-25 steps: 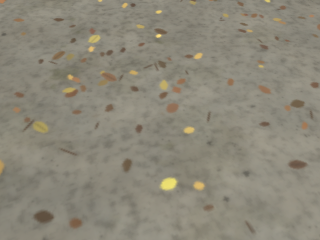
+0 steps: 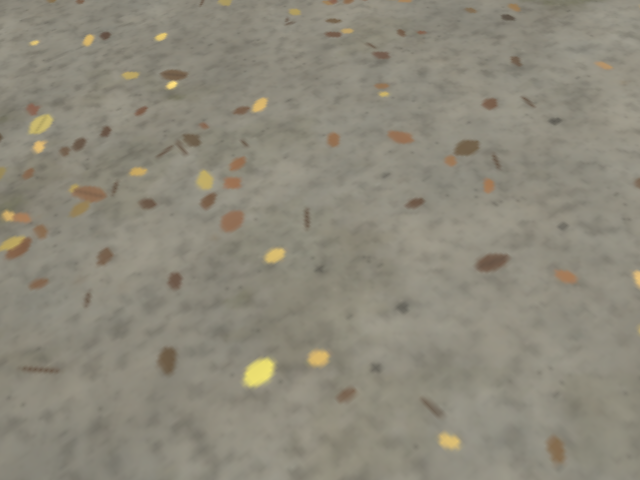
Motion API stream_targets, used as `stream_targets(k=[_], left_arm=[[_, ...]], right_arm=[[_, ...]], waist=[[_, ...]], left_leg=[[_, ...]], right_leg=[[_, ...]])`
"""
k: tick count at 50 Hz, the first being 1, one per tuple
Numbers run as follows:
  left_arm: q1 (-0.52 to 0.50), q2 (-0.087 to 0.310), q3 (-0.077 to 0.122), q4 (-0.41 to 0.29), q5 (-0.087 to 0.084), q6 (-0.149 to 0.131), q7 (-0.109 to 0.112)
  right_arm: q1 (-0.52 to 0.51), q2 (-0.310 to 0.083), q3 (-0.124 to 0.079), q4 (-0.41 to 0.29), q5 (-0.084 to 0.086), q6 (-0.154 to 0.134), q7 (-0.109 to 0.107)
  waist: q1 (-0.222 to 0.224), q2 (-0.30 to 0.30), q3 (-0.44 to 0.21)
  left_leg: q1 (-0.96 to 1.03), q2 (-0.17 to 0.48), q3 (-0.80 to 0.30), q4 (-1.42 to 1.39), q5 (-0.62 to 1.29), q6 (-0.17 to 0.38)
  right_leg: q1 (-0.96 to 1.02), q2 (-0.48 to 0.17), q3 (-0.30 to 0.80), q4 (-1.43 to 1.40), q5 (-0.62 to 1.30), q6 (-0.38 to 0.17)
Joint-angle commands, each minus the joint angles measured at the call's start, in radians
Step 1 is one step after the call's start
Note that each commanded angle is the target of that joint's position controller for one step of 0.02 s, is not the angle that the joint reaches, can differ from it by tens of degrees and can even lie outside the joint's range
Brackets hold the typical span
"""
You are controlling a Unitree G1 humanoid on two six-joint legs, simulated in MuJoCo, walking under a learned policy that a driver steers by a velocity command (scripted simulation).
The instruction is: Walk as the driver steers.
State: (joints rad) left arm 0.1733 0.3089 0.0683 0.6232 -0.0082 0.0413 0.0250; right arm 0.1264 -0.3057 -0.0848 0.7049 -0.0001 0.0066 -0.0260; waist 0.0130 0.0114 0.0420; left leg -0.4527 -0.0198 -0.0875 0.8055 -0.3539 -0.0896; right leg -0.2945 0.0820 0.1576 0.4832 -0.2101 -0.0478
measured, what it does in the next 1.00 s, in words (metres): walks ahead, turning right: left foot, then right foot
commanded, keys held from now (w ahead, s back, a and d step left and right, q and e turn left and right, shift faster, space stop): e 0.22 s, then w+e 0.78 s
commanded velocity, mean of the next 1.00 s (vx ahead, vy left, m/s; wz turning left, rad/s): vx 0.28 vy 0.00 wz -0.60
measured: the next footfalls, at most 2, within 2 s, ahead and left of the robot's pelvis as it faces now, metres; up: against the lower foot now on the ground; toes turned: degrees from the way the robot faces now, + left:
left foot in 0.12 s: +0.06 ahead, +0.13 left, +0.00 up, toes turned -10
right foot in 0.58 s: +0.04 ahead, -0.15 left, +0.00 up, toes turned -23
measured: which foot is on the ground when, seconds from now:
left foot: up 0.00-0.10, down 0.12-0.58, up 0.60-1.00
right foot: down 0.00-0.12, up 0.14-0.56, down 0.58-1.00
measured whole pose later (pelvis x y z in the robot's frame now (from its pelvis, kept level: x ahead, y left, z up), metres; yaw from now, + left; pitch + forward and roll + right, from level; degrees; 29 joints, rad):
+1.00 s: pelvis +0.21 -0.13 -0.01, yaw -35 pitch +3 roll +1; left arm 0.47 0.29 0.06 0.77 -0.03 -0.03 0.03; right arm -0.05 -0.28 -0.04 0.63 0.01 -0.11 0.05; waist 0.10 0.04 0.04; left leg -0.58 -0.02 -0.05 0.48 0.05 -0.01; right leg 0.07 0.06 0.20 0.33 -0.42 -0.07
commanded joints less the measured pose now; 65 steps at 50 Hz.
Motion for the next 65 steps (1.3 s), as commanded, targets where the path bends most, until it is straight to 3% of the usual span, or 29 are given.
stream_targets(k=[1,5,6,7,8,9,12,15,19,26,28,29,30,31,32,34,36,41,47,50,51,52,53,54,55,56,57,59,65], left_arm=[[-0.031,0.184,0.055,-0.07,-0.003,-0.006,-0.002],[-0.077,0.171,0.051,-0.076,-0.024,0.004,-0.001],[-0.054,0.143,0.044,-0.075,-0.024,0.004,0.003],[0.002,0.085,0.029,-0.074,-0.012,0.002,0.001],[-0.007,0.147,0.051,-0.088,-0.016,-0.007,0.004],[0.03,0.214,0.075,-0.065,-0.004,-0.009,0.005],[0.057,0.166,0.074,-0.017,-0.012,0.016,0.006],[-0.031,0.115,0.05,-0.062,-0.023,0.007,-0.011],[-0.083,0.088,0.033,-0.094,-0.011,-0.016,-0.029],[0.009,0.076,0.024,-0.067,-0.017,-0.033,-0.058],[0.158,0.098,0.042,-0.004,-0.019,-0.034,-0.052],[0.299,0.16,0.071,0.031,-0.028,-0.036,-0.043],[0.348,0.324,0.096,0.003,-0.019,-0.053,-0.035],[0.328,0.255,0.075,-0.014,-0.012,-0.084,-0.049],[0.28,0.188,0.049,-0.013,-0.007,-0.103,-0.052],[0.186,0.124,0.025,-0.027,-0.006,-0.108,-0.048],[0.158,0.123,0.018,-0.031,0.004,-0.105,-0.033],[0.218,0.145,0.026,0.023,-0.007,-0.102,-0.001],[0.292,0.151,0.035,0.092,-0.027,-0.092,0.012],[0.269,0.158,0.045,0.099,-0.019,-0.077,0.016],[0.255,0.151,0.043,0.092,-0.014,-0.073,0.012],[0.221,0.132,0.032,0.069,-0.006,-0.07,0.006],[0.29,0.048,0.007,0.051,0.022,-0.074,0.001],[0.426,-0.002,-0.013,0.046,-0.024,-0.083,-0.004],[0.343,0.117,0.012,0.065,-0.045,-0.082,-0.001],[0.217,0.163,0.024,0.041,-0.044,-0.081,-0.002],[0.165,0.148,0.023,0.03,-0.028,-0.079,0.0],[0.163,0.105,0.023,0.021,-0.022,-0.073,-0.01],[0.076,0.041,0.003,-0.023,-0.011,-0.057,-0.022]], right_arm=[[-0.029,-0.089,-0.022,-0.08,0.007,-0.026,0.009],[0.047,-0.088,-0.03,-0.064,0.009,-0.045,0.023],[0.071,-0.123,-0.04,-0.06,0.0,-0.045,0.019],[0.05,-0.196,-0.051,-0.077,-0.019,-0.037,0.011],[0.049,-0.209,-0.054,-0.074,-0.048,-0.035,0.017],[0.01,-0.155,-0.037,-0.095,-0.038,-0.039,0.014],[-0.044,-0.091,-0.016,-0.106,-0.004,-0.03,-0.003],[0.053,-0.112,-0.019,-0.086,-0.005,-0.022,-0.021],[0.108,-0.156,-0.035,-0.072,0.0,-0.033,-0.018],[0.072,-0.194,-0.049,-0.053,0.037,-0.053,0.028],[0.074,-0.145,-0.033,-0.043,0.035,-0.052,0.033],[0.065,-0.081,-0.01,-0.051,0.011,-0.056,0.038],[0.0,-0.013,0.014,-0.15,-0.021,-0.073,0.037],[-0.05,-0.095,-0.002,-0.162,0.021,-0.1,0.037],[-0.052,-0.137,-0.012,-0.16,0.046,-0.117,0.046],[-0.015,-0.145,-0.016,-0.118,0.002,-0.132,0.048],[-0.013,-0.134,-0.018,-0.103,-0.014,-0.13,0.055],[-0.147,-0.056,0.014,-0.12,-0.007,-0.119,0.058],[-0.277,-0.069,0.015,-0.162,0.01,-0.132,0.081],[-0.191,-0.106,-0.004,-0.144,0.009,-0.138,0.073],[-0.088,-0.136,-0.021,-0.121,0.008,-0.139,0.062],[0.066,-0.166,-0.034,-0.1,0.0,-0.137,0.052],[0.22,-0.233,-0.046,-0.092,-0.014,-0.128,0.041],[0.234,-0.224,-0.04,-0.062,-0.013,-0.12,0.056],[0.199,-0.12,-0.019,-0.081,0.001,-0.114,0.05],[0.135,-0.086,-0.009,-0.079,0.006,-0.107,0.042],[0.097,-0.08,-0.004,-0.071,-0.002,-0.104,0.04],[0.064,-0.065,0.0,-0.049,-0.019,-0.112,0.036],[0.061,-0.112,-0.02,0.008,-0.001,-0.13,0.035]], waist=[[0.011,-0.174,-0.108],[-0.042,-0.166,-0.128],[-0.039,-0.118,-0.147],[0.01,0.12,-0.159],[0.004,0.275,-0.109],[0.013,0.178,-0.098],[0.013,0.112,-0.065],[-0.06,0.167,-0.049],[-0.094,0.15,-0.055],[-0.023,0.128,-0.019],[0.046,0.056,-0.058],[0.107,-0.09,-0.102],[0.094,-0.377,-0.114],[0.123,-0.22,-0.112],[0.087,-0.194,-0.027],[0.032,-0.118,0.024],[0.005,-0.121,0.014],[0.036,-0.101,0.018],[0.063,-0.113,0.044],[0.016,-0.15,0.003],[-0.035,-0.157,-0.074],[-0.118,-0.147,-0.206],[-0.127,0.04,-0.397],[-0.053,0.365,-0.523],[-0.083,0.2,-0.371],[-0.095,0.099,-0.207],[-0.071,0.021,-0.117],[-0.022,0.065,-0.058],[-0.015,0.045,0.008]], left_leg=[[0.022,-0.021,-0.004,-0.095,-0.023,0.011],[0.198,-0.025,0.013,-0.401,0.143,0.049],[0.313,0.062,-0.038,-0.456,0.245,0.081],[0.409,0.272,-0.244,-0.489,0.386,0.178],[0.339,0.411,-0.433,-0.515,0.504,0.345],[0.311,0.423,-0.384,-0.509,0.486,0.374],[0.325,0.278,-0.163,-0.505,0.277,0.281],[0.399,0.256,-0.127,-0.588,-0.022,0.279],[0.452,0.31,-0.109,-0.624,-0.08,0.285],[0.254,0.318,0.052,-0.59,-0.071,0.255],[0.125,0.268,0.145,-0.408,-0.057,0.209],[-0.01,0.193,0.244,-0.096,-0.019,0.148],[-0.392,0.027,0.225,0.308,-0.254,0.064],[-0.512,0.032,0.034,0.435,-0.23,0.081],[-0.536,0.077,0.014,0.428,-0.128,0.109],[-0.449,0.123,0.02,0.311,0.042,0.109],[-0.349,0.111,0.039,0.218,0.153,0.084],[-0.23,0.034,0.07,-0.109,0.392,0.036],[-0.126,0.005,0.03,-0.315,0.463,0.071],[-0.001,-0.008,0.046,-0.326,0.336,0.108],[0.153,-0.024,0.077,-0.343,0.327,0.135],[0.419,0.046,0.031,-0.318,0.337,0.182],[0.779,0.262,-0.21,-0.254,0.276,0.262],[0.973,0.457,-0.696,-0.429,0.01,0.381],[0.846,0.413,-0.649,-0.497,-0.16,0.334],[0.676,0.376,-0.467,-0.516,-0.101,0.298],[0.524,0.339,-0.35,-0.538,0.043,0.289],[0.357,0.284,-0.201,-0.595,0.167,0.282],[0.317,0.289,0.023,-0.692,0.326,0.312]], right_leg=[[0.108,-0.244,0.322,-0.106,0.204,-0.182],[0.094,-0.19,0.366,-0.034,0.236,-0.123],[0.021,-0.145,0.329,0.024,0.108,-0.072],[-0.12,-0.025,0.163,0.232,-0.199,-0.005],[-0.259,0.061,0.027,0.442,-0.459,0.049],[-0.268,-0.008,0.033,0.619,-0.416,0.084],[-0.326,-0.04,-0.013,0.746,-0.227,0.132],[-0.402,-0.077,-0.101,0.634,-0.15,0.143],[-0.38,-0.125,-0.13,0.46,-0.16,0.129],[-0.039,-0.121,-0.235,0.128,-0.102,0.027],[0.21,-0.058,-0.276,0.037,-0.078,-0.011],[0.395,-0.123,-0.126,-0.03,-0.124,-0.06],[0.528,-0.395,0.484,-0.197,-0.331,-0.245],[0.495,-0.459,0.639,-0.305,-0.482,-0.33],[0.441,-0.443,0.551,-0.315,-0.447,-0.303],[0.335,-0.351,0.348,-0.286,-0.21,-0.233],[0.269,-0.289,0.236,-0.299,0.002,-0.203],[0.189,-0.211,0.092,-0.282,0.225,-0.158],[0.227,-0.252,0.175,-0.234,0.21,-0.128],[0.283,-0.263,0.198,-0.127,0.441,-0.102],[0.275,-0.226,0.179,-0.011,0.595,-0.081],[0.174,-0.172,0.155,0.196,0.575,-0.048],[-0.06,-0.068,0.1,0.517,0.174,-0.009],[-0.347,0.02,0.068,0.795,-0.416,0.036],[-0.426,-0.066,0.071,0.873,-0.336,0.043],[-0.442,-0.103,0.013,0.852,-0.239,0.046],[-0.404,-0.143,-0.013,0.819,-0.178,0.047],[-0.313,-0.195,-0.017,0.751,-0.125,0.041],[-0.385,-0.228,-0.051,0.538,0.029,0.059]])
